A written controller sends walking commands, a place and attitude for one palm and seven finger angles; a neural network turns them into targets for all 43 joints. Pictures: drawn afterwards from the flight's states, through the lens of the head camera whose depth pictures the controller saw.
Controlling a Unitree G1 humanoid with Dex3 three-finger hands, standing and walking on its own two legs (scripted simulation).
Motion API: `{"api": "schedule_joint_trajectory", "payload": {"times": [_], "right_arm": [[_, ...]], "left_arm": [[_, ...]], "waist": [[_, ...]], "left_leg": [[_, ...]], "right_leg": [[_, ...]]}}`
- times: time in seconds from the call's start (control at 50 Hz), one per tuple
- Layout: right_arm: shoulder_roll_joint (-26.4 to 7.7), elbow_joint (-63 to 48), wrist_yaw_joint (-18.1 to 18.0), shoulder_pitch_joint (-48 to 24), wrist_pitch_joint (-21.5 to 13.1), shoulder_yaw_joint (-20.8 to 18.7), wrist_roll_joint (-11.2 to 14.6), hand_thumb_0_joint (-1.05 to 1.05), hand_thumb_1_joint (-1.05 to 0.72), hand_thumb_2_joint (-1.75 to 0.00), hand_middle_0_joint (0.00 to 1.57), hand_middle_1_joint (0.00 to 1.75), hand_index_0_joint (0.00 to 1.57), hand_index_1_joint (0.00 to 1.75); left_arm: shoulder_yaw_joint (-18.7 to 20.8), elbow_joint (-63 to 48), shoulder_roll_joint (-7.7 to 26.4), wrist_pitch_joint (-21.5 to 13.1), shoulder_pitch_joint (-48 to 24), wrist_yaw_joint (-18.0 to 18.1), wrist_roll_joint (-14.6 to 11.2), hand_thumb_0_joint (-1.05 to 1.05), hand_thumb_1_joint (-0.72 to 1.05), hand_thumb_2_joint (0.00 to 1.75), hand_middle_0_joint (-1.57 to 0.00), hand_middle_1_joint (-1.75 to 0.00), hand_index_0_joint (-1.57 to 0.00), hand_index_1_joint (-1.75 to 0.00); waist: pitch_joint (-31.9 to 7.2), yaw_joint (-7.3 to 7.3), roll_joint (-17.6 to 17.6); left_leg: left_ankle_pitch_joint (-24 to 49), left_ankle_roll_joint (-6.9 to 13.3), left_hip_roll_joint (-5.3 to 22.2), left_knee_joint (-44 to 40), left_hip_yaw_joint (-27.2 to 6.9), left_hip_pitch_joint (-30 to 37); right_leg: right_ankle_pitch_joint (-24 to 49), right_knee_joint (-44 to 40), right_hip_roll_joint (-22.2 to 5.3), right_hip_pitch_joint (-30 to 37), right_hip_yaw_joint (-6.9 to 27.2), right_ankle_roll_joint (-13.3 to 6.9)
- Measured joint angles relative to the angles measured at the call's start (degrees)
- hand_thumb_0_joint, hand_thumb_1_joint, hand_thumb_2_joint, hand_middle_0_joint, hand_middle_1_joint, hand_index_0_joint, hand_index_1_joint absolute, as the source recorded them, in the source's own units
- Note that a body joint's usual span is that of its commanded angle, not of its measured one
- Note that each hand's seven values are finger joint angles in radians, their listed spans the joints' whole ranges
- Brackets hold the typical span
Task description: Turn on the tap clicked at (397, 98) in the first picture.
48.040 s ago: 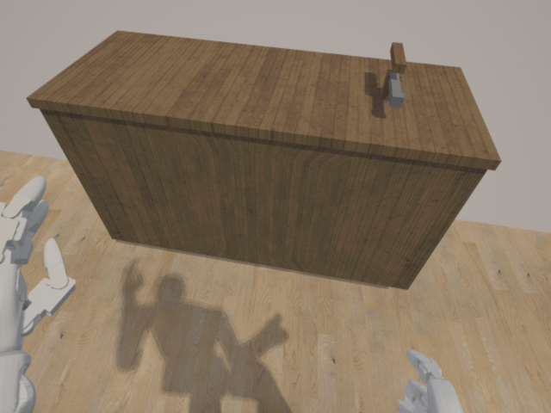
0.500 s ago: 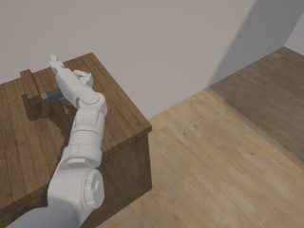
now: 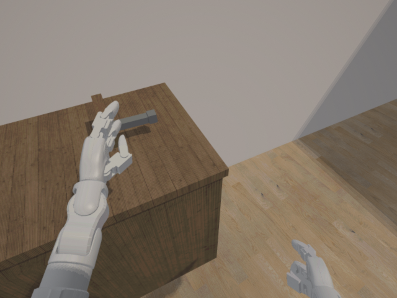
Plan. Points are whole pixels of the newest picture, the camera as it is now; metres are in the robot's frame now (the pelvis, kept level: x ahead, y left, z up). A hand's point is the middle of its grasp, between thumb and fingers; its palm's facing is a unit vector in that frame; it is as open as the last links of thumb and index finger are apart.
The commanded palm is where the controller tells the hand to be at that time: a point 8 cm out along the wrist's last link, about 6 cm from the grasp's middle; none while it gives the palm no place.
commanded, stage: draw the hand back beside the body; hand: left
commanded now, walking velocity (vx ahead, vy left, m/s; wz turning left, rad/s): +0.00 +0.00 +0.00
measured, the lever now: (151, 116) +0.58 +0.19 +0.04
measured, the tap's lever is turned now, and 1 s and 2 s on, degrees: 86 86 86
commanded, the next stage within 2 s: step back with the hand held close in 0.84 s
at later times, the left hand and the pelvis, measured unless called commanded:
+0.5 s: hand (59, 203) +0.22 +0.24 +0.15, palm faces +0.37 -0.87 -0.33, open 7.4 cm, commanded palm +0.16 +0.29 +0.17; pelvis -0.01 +0.01 +0.00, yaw +0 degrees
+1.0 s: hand (54, 204) +0.21 +0.24 +0.17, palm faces +0.43 -0.83 -0.35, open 7.4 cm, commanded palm +0.16 +0.28 +0.17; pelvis +0.00 +0.00 +0.00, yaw +1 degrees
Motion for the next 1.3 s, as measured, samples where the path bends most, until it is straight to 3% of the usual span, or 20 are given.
{"api": "schedule_joint_trajectory", "payload": {"times": [0.1,0.28,0.44,0.6,0.74,0.9,0.98,1.14,1.3], "right_arm": [[1.8,-1.4,-0.4,1.6,-0.1,1.1,-0.6,0.01,-0.91,-0.90,0.20,0.30,0.20,0.30],[0.5,2.2,-0.3,5.9,-1.7,0.7,-0.8,0.01,-0.91,-0.90,0.20,0.30,0.20,0.30],[0.4,3.0,-0.4,5.8,-3.6,-0.4,-1.0,0.01,-0.91,-0.90,0.20,0.30,0.20,0.30],[-0.4,2.1,-0.8,5.4,-6.1,-1.4,-1.1,0.01,-0.91,-0.90,0.20,0.30,0.20,0.30],[-0.9,2.7,-1.3,3.6,-7.4,-1.6,-0.9,0.01,-0.91,-0.90,0.20,0.30,0.20,0.30],[0.4,2.3,-1.4,3.4,-8.1,-0.7,-1.5,0.01,-0.91,-0.90,0.20,0.30,0.20,0.30],[0.5,2.2,-1.2,4.0,-7.9,-0.7,-1.4,0.01,-0.91,-0.90,0.20,0.30,0.20,0.30],[-0.8,-1.4,-1.1,2.8,-2.4,-1.7,-0.5,0.01,-0.91,-0.90,0.20,0.30,0.20,0.30],[-1.3,-3.3,-2.2,3.2,0.0,-2.6,0.1,0.01,-0.91,-0.90,0.20,0.30,0.20,0.30]], "left_arm": [[3.2,-4.8,1.6,0.9,7.2,-0.3,-0.6,0.01,0.89,0.90,-0.19,-0.24,-0.19,-0.24],[7.3,-14.9,3.7,-1.1,15.0,1.0,-0.7,0.01,0.89,0.90,-0.19,-0.26,-0.19,-0.26],[9.0,-20.8,4.1,-2.1,24.9,0.6,-0.5,0.01,0.89,0.90,-0.20,-0.29,-0.20,-0.29],[13.7,-27.8,6.1,-2.9,34.0,1.4,-0.8,0.01,0.89,0.90,-0.21,-0.30,-0.21,-0.30],[13.3,-25.6,4.0,-3.3,31.3,2.0,-0.5,0.01,0.89,0.90,-0.21,-0.30,-0.21,-0.30],[11.9,-26.7,4.2,-2.4,31.2,1.8,-0.5,0.01,0.89,0.90,-0.21,-0.30,-0.21,-0.30],[12.2,-27.9,4.7,-2.4,32.0,1.4,-0.6,0.01,0.89,0.90,-0.21,-0.30,-0.21,-0.30],[14.7,-28.3,6.4,-2.2,33.3,0.2,-0.3,0.01,0.89,0.90,-0.21,-0.30,-0.21,-0.30],[13.9,-32.6,8.1,-0.8,38.6,0.4,-0.8,0.01,0.89,0.90,-0.21,-0.30,-0.21,-0.30]], "waist": [[0.4,-1.07,0.0],[1.8,0.57,1.2],[2.2,0.12,0.9],[1.2,0.69,1.6],[2.2,2.20,2.0],[1.7,1.56,1.2],[1.5,1.14,1.5],[1.8,-1.04,2.9],[1.8,-0.94,3.1]], "left_leg": [[0.4,0.1,0.4,-1.0,0.9,1.9],[1.5,0.8,-0.4,-2.6,0.7,3.6],[2.1,0.7,-0.2,-3.3,0.8,3.7],[1.3,0.4,0.3,-2.5,0.2,3.8],[1.5,0.3,0.1,-2.2,-0.9,3.5],[1.3,-0.3,0.5,-2.7,-0.8,4.1],[0.8,-0.4,0.7,-2.5,-0.8,4.4],[0.5,-0.4,0.8,1.1,-1.7,-2.9],[2.0,0.0,0.0,1.6,-1.2,-5.9]], "right_leg": [[1.4,-2.2,0.3,2.1,0.9,0.2],[2.7,-4.5,-0.4,4.3,0.6,0.9],[3.4,-5.4,-0.2,4.4,0.7,0.9],[3.2,-5.8,0.3,5.4,0.1,0.6],[2.7,-5.1,0.1,5.2,-0.9,0.4],[2.2,-5.0,0.6,5.4,-0.9,-0.1],[1.8,-4.9,0.8,5.7,-0.8,-0.2],[2.0,-2.6,0.9,-0.7,-1.7,0.0],[2.3,0.0,0.1,-4.7,-1.2,0.4]]}}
